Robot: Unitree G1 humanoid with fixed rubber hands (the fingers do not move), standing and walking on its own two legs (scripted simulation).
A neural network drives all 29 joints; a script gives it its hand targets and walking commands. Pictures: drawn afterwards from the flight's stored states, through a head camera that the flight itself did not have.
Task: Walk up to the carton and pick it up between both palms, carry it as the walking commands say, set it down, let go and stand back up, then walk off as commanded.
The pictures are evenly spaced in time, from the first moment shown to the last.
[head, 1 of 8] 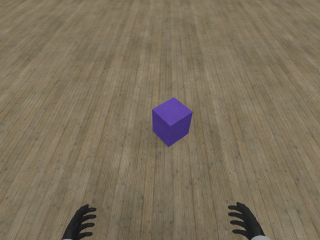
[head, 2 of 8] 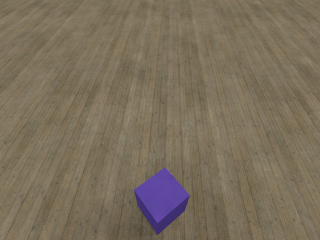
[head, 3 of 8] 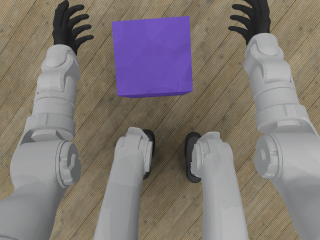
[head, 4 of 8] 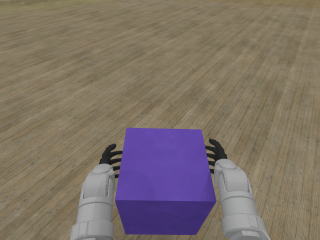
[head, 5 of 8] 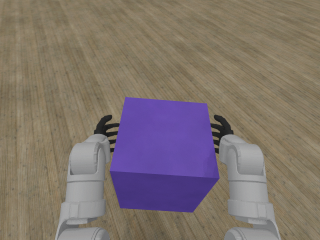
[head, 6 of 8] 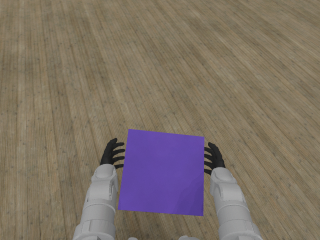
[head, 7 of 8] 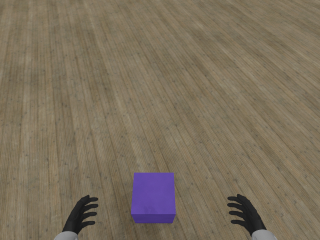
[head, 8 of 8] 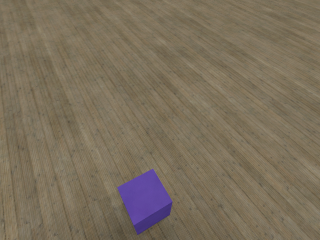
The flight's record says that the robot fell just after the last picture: no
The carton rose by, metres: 0.70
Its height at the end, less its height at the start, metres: +0.00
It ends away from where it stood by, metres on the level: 0.57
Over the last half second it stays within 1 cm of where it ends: yes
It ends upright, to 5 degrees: yes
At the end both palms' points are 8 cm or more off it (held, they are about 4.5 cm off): yes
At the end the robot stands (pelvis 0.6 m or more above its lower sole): yes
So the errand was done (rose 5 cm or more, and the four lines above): yes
